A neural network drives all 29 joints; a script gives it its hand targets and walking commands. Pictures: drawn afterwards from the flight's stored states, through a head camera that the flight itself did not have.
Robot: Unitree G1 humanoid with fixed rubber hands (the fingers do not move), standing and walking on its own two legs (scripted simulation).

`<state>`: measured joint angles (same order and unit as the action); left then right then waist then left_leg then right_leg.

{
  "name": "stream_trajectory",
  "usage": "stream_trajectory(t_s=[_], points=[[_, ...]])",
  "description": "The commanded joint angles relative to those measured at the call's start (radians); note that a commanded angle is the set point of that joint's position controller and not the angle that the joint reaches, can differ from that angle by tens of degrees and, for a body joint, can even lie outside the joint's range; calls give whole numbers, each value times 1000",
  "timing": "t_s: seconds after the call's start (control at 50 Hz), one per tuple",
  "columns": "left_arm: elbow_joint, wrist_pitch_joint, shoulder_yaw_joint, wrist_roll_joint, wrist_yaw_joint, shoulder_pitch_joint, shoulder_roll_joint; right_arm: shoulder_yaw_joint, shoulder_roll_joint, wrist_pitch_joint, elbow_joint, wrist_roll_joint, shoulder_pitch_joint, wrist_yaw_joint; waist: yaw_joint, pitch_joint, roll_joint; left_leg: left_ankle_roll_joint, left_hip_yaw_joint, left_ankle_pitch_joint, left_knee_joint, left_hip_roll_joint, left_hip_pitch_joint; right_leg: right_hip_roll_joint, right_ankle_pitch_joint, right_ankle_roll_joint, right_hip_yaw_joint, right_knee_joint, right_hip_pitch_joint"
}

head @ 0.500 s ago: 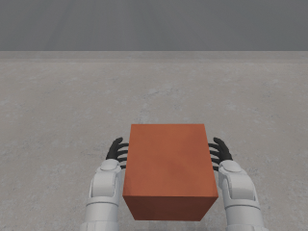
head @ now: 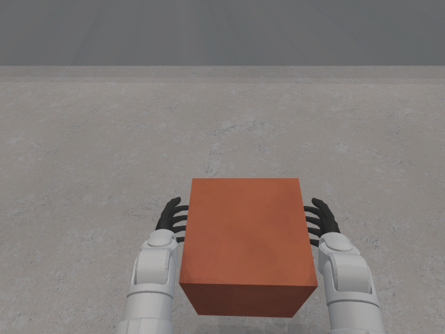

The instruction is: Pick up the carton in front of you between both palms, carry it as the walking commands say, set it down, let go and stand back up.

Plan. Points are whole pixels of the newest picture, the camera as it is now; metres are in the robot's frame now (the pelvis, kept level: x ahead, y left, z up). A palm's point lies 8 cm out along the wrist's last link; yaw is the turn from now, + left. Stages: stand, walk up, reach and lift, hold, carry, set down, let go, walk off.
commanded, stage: hold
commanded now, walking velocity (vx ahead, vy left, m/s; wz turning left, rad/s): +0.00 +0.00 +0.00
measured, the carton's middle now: (244, 251) +0.30 -0.01 -0.05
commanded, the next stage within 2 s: set down in 0.70 s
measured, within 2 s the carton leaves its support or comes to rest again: neither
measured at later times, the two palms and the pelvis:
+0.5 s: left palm (162, 251) +0.25 +0.14 +0.05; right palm (321, 218) +0.32 -0.16 +0.04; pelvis +0.00 -0.07 +0.01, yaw +13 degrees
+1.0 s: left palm (169, 238) +0.29 +0.13 +0.03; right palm (316, 208) +0.36 -0.16 +0.02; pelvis +0.00 -0.07 +0.00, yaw +14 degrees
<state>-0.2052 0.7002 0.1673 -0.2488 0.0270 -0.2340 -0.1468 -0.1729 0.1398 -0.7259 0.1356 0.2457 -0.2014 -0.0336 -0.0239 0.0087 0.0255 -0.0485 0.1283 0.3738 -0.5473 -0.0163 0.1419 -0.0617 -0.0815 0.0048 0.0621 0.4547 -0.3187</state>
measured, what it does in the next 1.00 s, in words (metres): shifts its weight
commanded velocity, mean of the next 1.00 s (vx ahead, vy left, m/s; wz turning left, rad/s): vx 0.00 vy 0.00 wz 0.00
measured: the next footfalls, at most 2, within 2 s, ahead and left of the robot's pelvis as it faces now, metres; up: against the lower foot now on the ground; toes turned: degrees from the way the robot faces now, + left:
none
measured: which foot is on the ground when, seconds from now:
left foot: down 0.00-1.00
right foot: down 0.00-1.00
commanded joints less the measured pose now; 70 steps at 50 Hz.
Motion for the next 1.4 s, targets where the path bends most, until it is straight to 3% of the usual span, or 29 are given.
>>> stream_trajectory(t_s=[0.0,0.02,0.06,0.14,0.22,0.34,0.48,0.72,0.8,0.9,0.98,1.06,1.14,1.22,1.3,1.38], points=[[53,-86,-486,199,-203,-382,-893,589,878,68,-101,-269,-479,256,64,-279,59,29,-269,-664,198,42,-21,167,267,-15,-127,-7,378],[45,-92,-487,196,-200,-396,-896,602,891,75,-99,-275,-487,260,61,-281,25,35,-266,-655,198,44,-51,177,256,-4,-121,-16,361],[31,-99,-500,205,-206,-424,-914,614,893,84,-86,-283,-509,265,48,-291,44,42,-253,-564,221,55,-66,188,201,4,-117,-29,366],[36,-91,-549,248,-240,-506,-929,564,912,88,-23,-244,-477,257,-2,-276,28,64,-241,-504,230,68,-79,200,137,-1,-107,-60,340],[-1,-77,-559,270,-276,-571,-945,514,940,81,58,-207,-476,256,-31,-232,28,72,-223,-339,250,83,21,197,66,-8,-99,-75,382],[-70,-76,-502,257,-306,-593,-958,512,981,71,103,-199,-535,276,-4,-221,-15,49,-206,-173,267,101,140,174,22,3,-101,-88,472],[-97,-84,-445,230,-316,-594,-964,550,1012,61,97,-229,-607,303,34,-261,-69,20,-196,-115,259,120,172,135,-30,31,-133,-114,522],[-114,-82,-414,216,-321,-641,-963,494,1013,50,160,-226,-628,316,23,-266,-58,16,-198,-97,254,118,172,109,-67,37,-151,-129,506],[-176,-94,-368,185,-323,-723,-957,411,990,66,235,-187,-693,316,4,-227,-46,19,-191,-47,236,118,202,115,-148,26,-141,-118,467],[-344,-150,-215,89,-307,-843,-939,222,915,127,389,-84,-813,312,-37,-171,-20,23,-191,17,172,123,307,132,-205,7,-115,-55,378],[-437,-222,-62,-10,-253,-853,-874,71,808,196,474,19,-819,285,-60,-159,-8,32,-185,-1,107,137,413,147,-132,-3,-93,24,281],[-463,-322,18,-69,-204,-803,-776,-8,696,296,486,96,-781,270,-55,-228,-7,53,-172,-96,42,151,518,161,33,-5,-82,119,156],[-446,-459,-67,-39,-176,-818,-821,66,724,434,472,79,-809,287,-46,-406,11,76,-166,-236,-51,171,570,175,179,-1,-65,243,37],[-385,-560,-255,49,-153,-896,-902,205,785,537,433,0,-866,308,-74,-727,0,103,-167,-422,-193,176,618,186,363,6,-49,387,-28],[-268,-588,-436,142,-141,-959,-919,322,805,566,335,-79,-924,313,-99,-1088,-17,120,-168,-544,-326,182,704,180,529,11,-50,525,-36],[-234,-556,-495,179,-148,-994,-913,357,814,532,302,-105,-946,313,-115,-1195,0,130,-150,-491,-410,191,815,179,467,23,-40,592,-165]])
